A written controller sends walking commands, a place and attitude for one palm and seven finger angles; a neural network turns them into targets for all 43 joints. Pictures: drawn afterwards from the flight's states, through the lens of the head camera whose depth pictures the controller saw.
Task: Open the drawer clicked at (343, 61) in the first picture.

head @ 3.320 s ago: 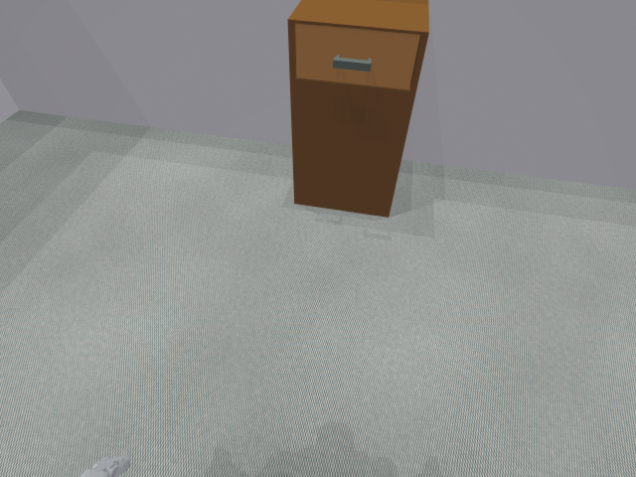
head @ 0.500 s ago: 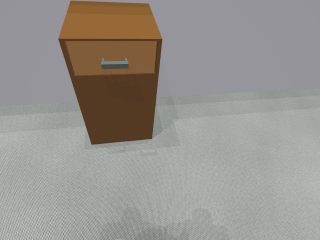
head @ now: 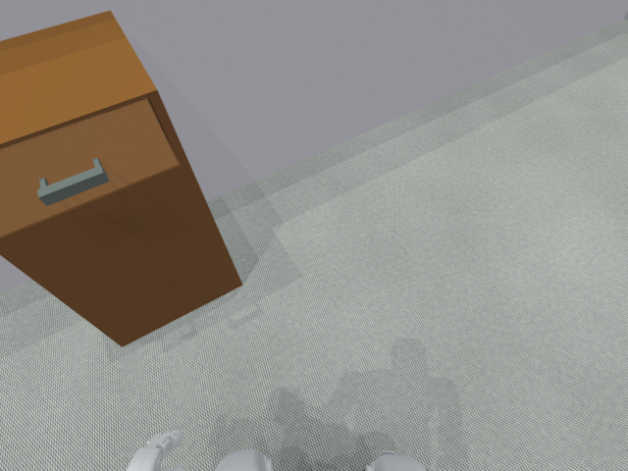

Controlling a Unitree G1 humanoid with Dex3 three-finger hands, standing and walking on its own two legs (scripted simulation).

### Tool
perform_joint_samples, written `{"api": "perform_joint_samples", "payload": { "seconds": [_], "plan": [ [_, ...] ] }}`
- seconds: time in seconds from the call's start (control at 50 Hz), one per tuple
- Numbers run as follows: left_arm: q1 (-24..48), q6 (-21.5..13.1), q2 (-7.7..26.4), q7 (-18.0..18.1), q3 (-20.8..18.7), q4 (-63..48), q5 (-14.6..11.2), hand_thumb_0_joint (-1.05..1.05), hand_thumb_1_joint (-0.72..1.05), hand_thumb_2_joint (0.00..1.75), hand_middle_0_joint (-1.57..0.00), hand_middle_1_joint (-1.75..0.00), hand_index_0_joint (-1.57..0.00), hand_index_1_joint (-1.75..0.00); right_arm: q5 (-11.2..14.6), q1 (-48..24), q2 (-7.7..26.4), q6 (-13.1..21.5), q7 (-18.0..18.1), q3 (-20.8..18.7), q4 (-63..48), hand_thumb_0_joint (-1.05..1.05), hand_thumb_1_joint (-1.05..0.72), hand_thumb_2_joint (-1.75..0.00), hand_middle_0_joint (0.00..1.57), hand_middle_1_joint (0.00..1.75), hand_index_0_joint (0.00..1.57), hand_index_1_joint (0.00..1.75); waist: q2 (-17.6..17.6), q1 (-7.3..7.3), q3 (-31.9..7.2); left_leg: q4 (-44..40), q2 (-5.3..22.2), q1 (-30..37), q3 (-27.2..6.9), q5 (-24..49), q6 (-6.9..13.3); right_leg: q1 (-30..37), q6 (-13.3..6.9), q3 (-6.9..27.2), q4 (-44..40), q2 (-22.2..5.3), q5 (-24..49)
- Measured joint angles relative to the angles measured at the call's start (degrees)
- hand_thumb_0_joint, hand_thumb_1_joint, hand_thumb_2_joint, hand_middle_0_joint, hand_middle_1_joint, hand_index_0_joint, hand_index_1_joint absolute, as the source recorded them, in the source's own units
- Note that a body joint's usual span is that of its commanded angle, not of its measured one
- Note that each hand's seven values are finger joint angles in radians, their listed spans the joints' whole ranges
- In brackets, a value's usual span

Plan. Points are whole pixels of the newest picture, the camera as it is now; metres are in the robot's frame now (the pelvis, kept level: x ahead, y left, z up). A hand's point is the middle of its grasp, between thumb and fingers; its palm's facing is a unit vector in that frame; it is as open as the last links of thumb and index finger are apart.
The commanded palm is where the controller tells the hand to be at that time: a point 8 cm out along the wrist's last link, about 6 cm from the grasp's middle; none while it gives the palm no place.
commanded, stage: turn to face it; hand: left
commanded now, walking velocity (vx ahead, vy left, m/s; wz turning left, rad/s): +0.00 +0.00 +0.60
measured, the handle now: (72, 178) +0.63 +0.52 -0.05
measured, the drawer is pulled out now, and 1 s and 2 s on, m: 0.00 0.00 0.00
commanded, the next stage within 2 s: take the last steps up to it in 0.98 s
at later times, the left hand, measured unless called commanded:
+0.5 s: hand out of the picture +0.04 +0.23 -0.16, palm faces +0.22 -0.95 -0.20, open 7.4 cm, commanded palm none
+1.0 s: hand out of the picture -0.03 +0.14 -0.12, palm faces +0.46 -0.85 -0.27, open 7.4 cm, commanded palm none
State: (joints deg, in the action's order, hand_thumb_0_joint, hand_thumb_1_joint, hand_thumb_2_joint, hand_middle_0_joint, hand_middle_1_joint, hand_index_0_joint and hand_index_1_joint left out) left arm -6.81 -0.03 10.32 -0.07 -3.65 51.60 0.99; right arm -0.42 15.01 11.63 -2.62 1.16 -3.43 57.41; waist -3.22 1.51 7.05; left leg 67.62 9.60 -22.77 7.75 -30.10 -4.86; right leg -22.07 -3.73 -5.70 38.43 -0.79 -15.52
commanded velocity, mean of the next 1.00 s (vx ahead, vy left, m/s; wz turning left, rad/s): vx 0.00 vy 0.00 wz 0.50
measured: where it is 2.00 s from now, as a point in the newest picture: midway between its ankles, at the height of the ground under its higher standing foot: outside the picture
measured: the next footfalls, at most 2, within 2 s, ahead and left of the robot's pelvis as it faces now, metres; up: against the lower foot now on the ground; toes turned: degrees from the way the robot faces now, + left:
left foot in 0.30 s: +0.06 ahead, +0.13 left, +0.00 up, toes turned +12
right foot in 0.74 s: +0.07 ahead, -0.13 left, +0.00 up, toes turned +17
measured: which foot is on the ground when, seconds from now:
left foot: up 0.00-0.28, down 0.30-0.76, up 0.78-1.00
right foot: down 0.00-0.32, up 0.34-0.72, down 0.74-1.00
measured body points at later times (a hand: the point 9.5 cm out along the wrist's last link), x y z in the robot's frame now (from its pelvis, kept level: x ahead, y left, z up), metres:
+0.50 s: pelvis +0.01 +0.02 +0.02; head +0.04 +0.05 +0.47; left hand +0.03 +0.28 -0.14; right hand +0.07 -0.20 -0.13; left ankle +0.02 +0.12 -0.72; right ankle +0.01 -0.12 -0.65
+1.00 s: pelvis -0.01 -0.06 +0.02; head +0.02 -0.09 +0.47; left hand -0.05 +0.19 -0.10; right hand +0.18 -0.27 -0.13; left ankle -0.09 +0.09 -0.63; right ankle +0.03 -0.14 -0.72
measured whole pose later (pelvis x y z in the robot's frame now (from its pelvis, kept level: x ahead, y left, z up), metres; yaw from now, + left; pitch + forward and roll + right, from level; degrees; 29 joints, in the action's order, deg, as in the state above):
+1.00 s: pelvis -0.01 -0.06 +0.02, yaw +27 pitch -1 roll +3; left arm -13.1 0.2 8.7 1.2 -1.7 53.1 1.5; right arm -1.1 10.4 16.2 -4.3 -0.5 -5.4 54.7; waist -1.9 0.6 2.9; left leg 63.0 1.6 -27.5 -1.0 -21.1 -4.2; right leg -10.9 -1.5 -8.1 28.1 -5.1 -15.8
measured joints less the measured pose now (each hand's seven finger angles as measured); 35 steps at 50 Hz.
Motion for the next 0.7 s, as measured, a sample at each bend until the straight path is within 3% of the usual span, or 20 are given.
{"api": "perform_joint_samples", "payload": {
  "seconds": [0.06,0.12,0.24,0.3,0.32,0.38,0.44,0.48,0.56,0.7],
  "plan": [
    [-0.49,0.71,-0.52,0.81,0.4,0.67,0.21,0.0,0.91,0.9,-0.2,-0.3,-0.2,-0.3,-0.36,-2.22,0.25,-0.02,0.09,0.22,-1.24,0.0,-0.91,-0.9,0.2,0.3,0.2,0.3,0.34,0.2,-1.18,0.62,-1.25,-4.13,-3.1,4.62,0.13,2.07,-0.09,0.98,-4.63,0.84,2.37],
    [-0.94,0.78,-1.07,1.04,1.04,1.89,0.61,0.0,0.91,0.9,-0.21,-0.3,-0.2,-0.3,-0.49,-3.11,0.19,0.54,0.06,0.5,-1.92,0.0,-0.91,-0.9,0.2,0.3,0.2,0.3,0.8,0.58,-2.92,-4.97,-2.4,-4.64,-4.5,7.25,0.81,3.91,-0.12,1.16,-7.97,1.0,3.75],
    [-1.6,0.53,-2.24,0.84,1.96,3.3,0.78,0.01,0.9,0.9,-0.21,-0.3,-0.2,-0.3,-0.12,-0.97,-1.0,0.7,-0.33,1.22,-0.36,0.0,-0.91,-0.9,0.2,0.3,0.2,0.3,1.71,0.21,-5.88,-22.09,-4.25,2.08,-4.17,7.8,1.98,7.02,0.64,-2.02,-9.65,0.66,3.03],
    [-1.94,0.75,-2.22,0.9,1.78,3.36,0.41,0.01,0.9,0.9,-0.21,-0.3,-0.2,-0.3,-0.16,0.42,-1.83,0.56,-0.62,1.65,0.18,0.0,-0.91,-0.9,0.2,0.3,0.2,0.3,2.48,-0.07,-6.19,-30.11,-4.87,6.15,-3.08,11.82,2.5,6.77,1.54,-4.74,-7.08,-0.09,1.11],
    [-2.09,1.02,-1.96,0.89,1.56,3.36,0.23,0.0,0.9,0.9,-0.21,-0.3,-0.2,-0.3,-0.26,0.78,-2.25,0.67,-0.71,1.7,0.33,0.0,-0.91,-0.9,0.2,0.3,0.2,0.3,3.14,0.01,-6.24,-31.33,-5.52,6.39,-3.34,11.75,4.24,6.06,1.98,-5.55,-5.4,-0.87,0.12],
    [-3.01,2.2,-0.69,0.97,0.54,3.6,0.08,0.0,0.91,0.9,-0.21,-0.3,-0.2,-0.3,-0.9,1.17,-3.58,0.66,-0.71,2.04,0.1,0.0,-0.91,-0.9,0.2,0.3,0.2,0.3,5.23,-0.53,-5.54,-31.7,-7.29,5.64,-3.88,12.02,6.47,1.85,4.65,-2.53,5.11,-1.67,-8.53],
    [-3.8,2.86,0.34,0.68,-0.3,4.35,0.39,0.01,0.91,0.9,-0.21,-0.3,-0.2,-0.3,-0.83,1.43,-3.81,1.14,-0.28,2.02,-0.4,0.0,-0.91,-0.9,0.2,0.3,0.2,0.3,4.92,-0.63,-4.74,-35.88,-8.29,5.93,-5.09,15.05,6.67,-2.75,5.92,1.2,17.26,-1.56,-8.69],
    [-4.43,2.86,1.02,0.62,-0.7,4.57,0.29,0.01,0.91,0.9,-0.21,-0.3,-0.2,-0.3,-0.73,1.27,-3.58,1.34,-0.15,1.91,-0.61,0.0,-0.91,-0.9,0.2,0.3,0.21,0.3,4.3,-0.83,-4.22,-38.54,-8.75,6.19,-5.89,16.92,6.83,-4.12,6.73,2.92,20.66,-1.8,-7.64],
    [-5.18,3.04,2.5,0.91,-1.32,4.75,-0.04,0.01,0.91,0.9,-0.2,-0.3,-0.2,-0.3,-0.64,0.64,-2.8,1.55,-0.18,1.3,-1.25,0.0,-0.91,-0.9,0.2,0.3,0.21,0.3,3.28,-0.7,-3.61,-41.27,-9.45,6.01,-7.63,19.21,6.59,-3.53,8.11,5.01,18.88,-2.33,-8.22],
    [-2.62,2.69,2.94,1.24,-1.0,2.95,-0.69,0.01,0.91,0.9,-0.2,-0.3,-0.19,-0.3,-0.76,-0.86,-0.02,0.48,-0.64,-0.1,-2.06,0.0,-0.9,-0.9,0.2,0.3,0.21,0.3,1.0,0.31,-3.15,-39.94,-10.61,3.28,-12.69,20.73,4.58,2.91,8.12,5.71,3.33,-0.83,-8.78]
  ]
}}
